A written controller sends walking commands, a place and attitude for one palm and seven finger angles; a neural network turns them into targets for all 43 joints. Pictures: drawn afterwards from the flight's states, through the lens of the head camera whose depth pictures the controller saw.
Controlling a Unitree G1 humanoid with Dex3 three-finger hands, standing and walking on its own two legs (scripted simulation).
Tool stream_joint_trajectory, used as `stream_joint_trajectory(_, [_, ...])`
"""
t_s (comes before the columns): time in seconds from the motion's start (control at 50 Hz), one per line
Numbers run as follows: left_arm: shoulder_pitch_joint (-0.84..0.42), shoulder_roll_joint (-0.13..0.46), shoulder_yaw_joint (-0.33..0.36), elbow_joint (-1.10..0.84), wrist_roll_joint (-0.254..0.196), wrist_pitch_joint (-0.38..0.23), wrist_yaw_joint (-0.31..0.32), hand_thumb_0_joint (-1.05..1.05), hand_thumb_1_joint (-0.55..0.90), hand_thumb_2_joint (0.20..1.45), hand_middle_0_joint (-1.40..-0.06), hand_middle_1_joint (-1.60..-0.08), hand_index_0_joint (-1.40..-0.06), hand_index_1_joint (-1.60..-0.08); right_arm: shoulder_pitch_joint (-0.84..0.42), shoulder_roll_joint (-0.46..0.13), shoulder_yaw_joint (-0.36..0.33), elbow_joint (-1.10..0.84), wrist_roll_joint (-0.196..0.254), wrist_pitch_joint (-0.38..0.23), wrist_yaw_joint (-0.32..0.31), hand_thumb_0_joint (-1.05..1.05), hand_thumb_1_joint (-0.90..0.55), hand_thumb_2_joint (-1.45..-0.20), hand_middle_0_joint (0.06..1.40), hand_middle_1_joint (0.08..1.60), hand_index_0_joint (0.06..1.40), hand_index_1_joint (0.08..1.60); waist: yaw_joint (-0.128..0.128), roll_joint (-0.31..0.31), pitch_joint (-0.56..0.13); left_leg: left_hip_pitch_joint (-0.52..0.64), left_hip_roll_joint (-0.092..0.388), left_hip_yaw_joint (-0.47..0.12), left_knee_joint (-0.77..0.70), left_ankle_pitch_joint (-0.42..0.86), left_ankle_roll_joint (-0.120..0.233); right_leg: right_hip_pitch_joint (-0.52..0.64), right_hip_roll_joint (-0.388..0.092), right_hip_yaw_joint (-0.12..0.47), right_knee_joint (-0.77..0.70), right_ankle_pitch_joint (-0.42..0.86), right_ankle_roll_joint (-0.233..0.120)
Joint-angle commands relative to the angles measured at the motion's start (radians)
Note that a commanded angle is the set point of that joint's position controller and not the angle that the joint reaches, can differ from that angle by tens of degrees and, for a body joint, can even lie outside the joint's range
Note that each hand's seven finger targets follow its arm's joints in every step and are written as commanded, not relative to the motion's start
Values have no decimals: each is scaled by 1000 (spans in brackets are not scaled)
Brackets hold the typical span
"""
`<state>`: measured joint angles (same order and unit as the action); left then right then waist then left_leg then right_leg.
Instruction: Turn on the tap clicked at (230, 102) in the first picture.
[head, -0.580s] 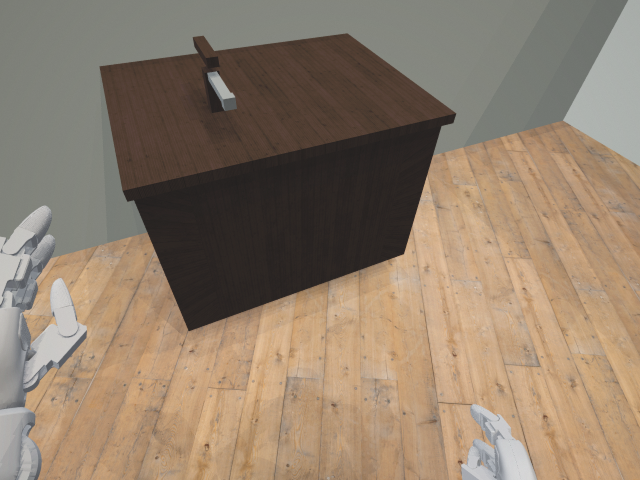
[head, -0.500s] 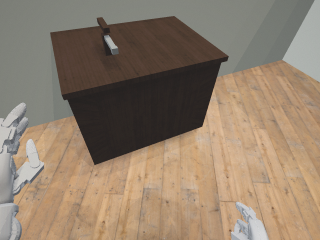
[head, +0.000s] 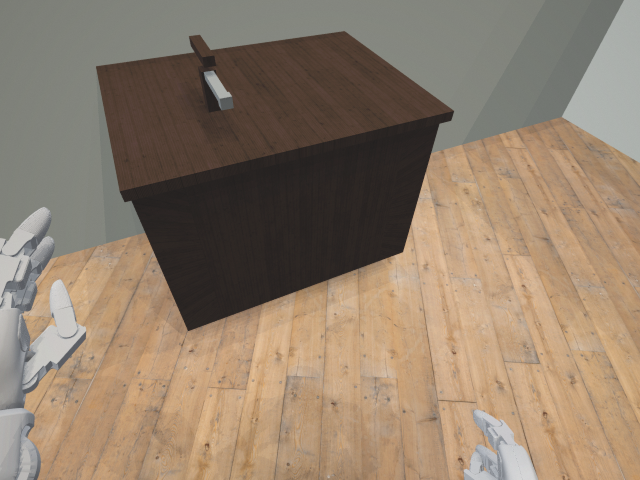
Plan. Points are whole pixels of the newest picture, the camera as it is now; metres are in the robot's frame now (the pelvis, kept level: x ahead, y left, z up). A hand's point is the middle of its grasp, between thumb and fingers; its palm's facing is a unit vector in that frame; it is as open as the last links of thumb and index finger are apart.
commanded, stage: turn to face it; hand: left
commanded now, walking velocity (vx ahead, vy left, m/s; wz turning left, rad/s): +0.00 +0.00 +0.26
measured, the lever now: (225, 101) +0.85 +0.27 +0.05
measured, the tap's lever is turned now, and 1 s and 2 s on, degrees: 0 0 0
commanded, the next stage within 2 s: take the last steps up to it in 0.02 s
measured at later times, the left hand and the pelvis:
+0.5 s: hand (115, 314) +0.23 +0.22 +0.16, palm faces +0.47 -0.81 -0.35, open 7.5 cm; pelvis +0.03 -0.03 -0.01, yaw +4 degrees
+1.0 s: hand (206, 212) +0.36 +0.16 +0.17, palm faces +0.41 -0.79 -0.45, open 7.5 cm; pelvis +0.15 -0.08 -0.01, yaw +1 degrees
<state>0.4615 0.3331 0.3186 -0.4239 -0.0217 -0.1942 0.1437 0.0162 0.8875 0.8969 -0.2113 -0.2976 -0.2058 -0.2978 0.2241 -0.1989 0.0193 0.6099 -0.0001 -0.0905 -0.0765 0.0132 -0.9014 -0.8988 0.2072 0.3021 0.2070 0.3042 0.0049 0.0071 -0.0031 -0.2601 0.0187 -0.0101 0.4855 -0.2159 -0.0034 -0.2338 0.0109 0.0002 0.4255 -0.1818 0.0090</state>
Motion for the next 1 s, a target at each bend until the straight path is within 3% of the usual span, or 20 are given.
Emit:
stream_joint_trajectory(0.0, [-69, 171, 112, -215, -2, -65, 18, 0, 900, 900, -200, -300, -200, -300, -97, -122, -49, -161, -3, -50, -7, 0, -900, -900, 200, 300, 200, 300, -2, 58, -83, -53, 34, -35, -99, 46, 12, 79, -49, 28, -56, 25, -2])
stream_joint_trajectory(0.12, [-60, 168, 111, -232, -4, -70, 21, 0, 900, 900, -200, -300, -200, -300, -92, -116, -47, -158, -2, -49, -4, 0, -900, -900, 200, 300, 200, 300, -5, 47, -92, -73, 43, -58, -96, 5, 18, 74, -58, 17, -34, -30, -1])
stream_joint_trajectory(0.24, [-114, 141, 87, -239, 11, -50, 32, 0, 900, 900, -200, -300, -200, -300, -94, -126, -45, -150, -5, -42, -22, 0, -900, -900, 200, 300, 200, 300, -19, 156, -20, -157, 143, -208, -228, -497, 79, -2, 3, -41, 111, -291, -13])
stream_joint_trajectory(0.28, [-124, 137, 81, -235, 12, -47, 34, 0, 900, 900, -200, -300, -200, -300, -91, -122, -46, -149, -7, -38, -24, 0, -900, -900, 200, 300, 200, 300, -22, 185, -12, -137, 181, -271, -235, -493, 108, -23, 17, -64, 158, -257, -19])
stream_joint_trajectory(0.34, [-116, 142, 83, -230, 17, -46, 34, 0, 900, 900, -200, -300, -200, -300, -91, -117, -44, -143, -12, -34, -20, 0, -900, -900, 200, 300, 200, 300, -19, 167, -26, -141, 175, -212, -154, -394, 103, 22, -3, -56, 88, -243, -35])
stream_joint_trajectory(0.38, [-122, 150, 84, -238, 18, -43, 33, 0, 900, 900, -200, -300, -200, -300, -87, -113, -44, -146, -13, -29, -15, 0, -900, -900, 200, 300, 200, 300, -18, 88, -29, -194, 120, -111, -26, -356, 70, 50, -58, 28, 26, -301, -72])
stream_joint_trajectory(0.42, [-132, 182, 99, -229, 14, -36, 33, 0, 900, 900, -200, -300, -200, -300, -98, -96, -40, -141, -13, -26, -11, 0, -900, -900, 200, 300, 200, 300, -8, -144, 3, -335, 19, 39, 252, -298, 23, 80, -228, 322, -114, -436, -165])
stream_joint_trajectory(0.46, [-135, 196, 113, -224, 6, -50, 43, 0, 900, 900, -200, -300, -200, -300, -114, -94, -42, -138, -5, -31, -5, 0, -900, -900, 200, 300, 200, 300, 4, -161, 1, -419, 21, 41, 550, -303, -1, 134, -366, 480, -181, -321, -277])
stream_joint_trajectory(0.5, [-119, 222, 144, -249, 8, -63, 46, 0, 900, 900, -200, -300, -200, -300, -113, -90, -32, -124, -6, -25, 0, 0, -900, -900, 200, 300, 200, 300, 0, -84, -9, -443, 61, 29, 579, -291, -10, 193, -350, 354, -128, -6, -279])
stream_joint_trajectory(0.54, [-86, 216, 157, -267, 6, -75, 46, 0, 900, 900, -200, -300, -200, -300, -119, -74, -24, -132, -9, -13, -1, 0, -900, -900, 200, 300, 200, 300, 1, -107, -20, -345, 85, 64, 449, -243, -7, 152, -295, 213, -83, 194, -239])
stream_joint_trajectory(0.62, [-100, 192, 140, -317, -13, -72, 44, 0, 900, 900, -200, -300, -200, -300, -97, -69, -31, -159, -18, -16, -12, 0, -900, -900, 200, 300, 200, 300, -13, -67, -97, 30, 19, 220, 52, -13, -5, 47, -165, 31, 54, 130, -151])
stream_joint_trajectory(0.64, [-113, 189, 131, -339, -16, -74, 43, 0, 900, 900, -200, -300, -200, -300, -71, -92, -47, -160, -14, -22, -21, 0, -900, -900, 200, 300, 200, 300, -31, 0, -128, 182, 46, 180, -20, 20, 13, -24, -135, 9, 209, 136, -114])
stream_joint_trajectory(0.66, [-102, 188, 136, -353, -19, -82, 43, 0, 900, 900, -200, -300, -200, -300, -66, -126, -64, -171, -13, -21, -25, 0, -900, -900, 200, 300, 200, 300, -38, 177, -162, 351, 217, -83, -77, 35, 91, -214, -60, -25, 403, -27, -51])
stream_joint_trajectory(0.68, [-127, 180, 125, -370, -23, -96, 46, 0, 900, 900, -200, -300, -200, -300, -70, -123, -60, -175, -6, -25, -16, 0, -900, -900, 200, 300, 200, 300, -29, 330, -157, 439, 441, -397, -158, 181, 202, -400, 6, -54, 617, -394, -10])
stream_joint_trajectory(0.7, [-133, 210, 134, -325, -22, -96, 35, 0, 900, 900, -200, -300, -200, -300, -93, -103, -45, -164, -14, -37, -12, 0, -900, -900, 200, 300, 200, 300, -31, 282, -112, 352, 505, -515, -209, 67, 243, -447, -18, 28, 773, -412, -16])
stream_joint_trajectory(0.72, [-166, 221, 139, -343, -12, -95, 26, 0, 900, 900, -200, -300, -200, -300, -98, -100, -45, -151, -21, -39, -7, 0, -900, -900, 200, 300, 200, 300, -37, 218, -47, 295, 515, -502, -220, 50, 266, -499, -68, 58, 822, -358, -12])
stream_joint_trajectory(0.76, [-127, 191, 123, -355, 2, -87, 19, 0, 900, 900, -200, -300, -200, -300, -91, -105, -57, -133, -10, -40, 5, 0, -900, -900, 200, 300, 200, 300, -19, 167, -30, 264, 440, -271, -181, 125, 226, -516, -105, 28, 776, -280, -2])
stream_joint_trajectory(0.82, [-40, 156, 123, -367, 5, -74, 15, 0, 900, 900, -200, -300, -200, -300, -74, -106, -59, -145, -7, -47, 15, 0, -900, -900, 200, 300, 200, 300, -9, 239, -47, 142, 332, -7, -189, 122, 144, -329, -100, -83, 543, -173, 9])
stream_joint_trajectory(0.94, [-48, 175, 157, -256, -2, -67, 16, 0, 900, 900, -200, -300, -200, -300, -78, -103, -59, -161, -5, -50, 4, 0, -900, -900, 200, 300, 200, 300, -12, 244, -10, 10, 293, 127, -104, -14, 93, -47, -28, -235, 192, -94, 22])
stream_joint_trajectory(0.98, [-65, 189, 160, -249, 0, -58, 18, 0, 900, 900, -200, -300, -200, -300, -74, -90, -59, -159, 3, -44, 4, 0, -900, -900, 200, 300, 200, 300, 7, 110, -79, -52, 212, 193, 189, -14, 61, 142, -17, -218, 64, -70, 1])
